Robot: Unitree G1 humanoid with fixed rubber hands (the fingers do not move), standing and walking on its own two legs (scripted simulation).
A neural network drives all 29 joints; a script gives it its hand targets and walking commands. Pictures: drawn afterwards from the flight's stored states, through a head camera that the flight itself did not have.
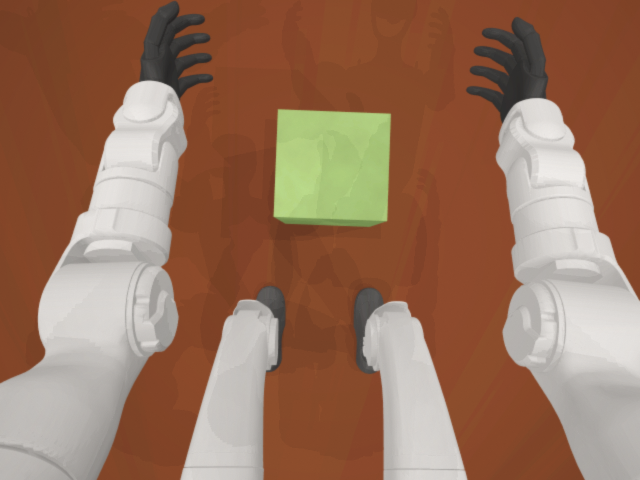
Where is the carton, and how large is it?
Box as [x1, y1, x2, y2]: [274, 109, 390, 226]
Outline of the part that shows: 278,109 274,216 285,223 370,226 385,221 387,211 390,114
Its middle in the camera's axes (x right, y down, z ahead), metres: +0.02 -0.13 +0.84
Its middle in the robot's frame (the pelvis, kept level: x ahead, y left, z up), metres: +0.49 -0.01 -0.51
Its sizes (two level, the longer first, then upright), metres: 0.210 0.200 0.250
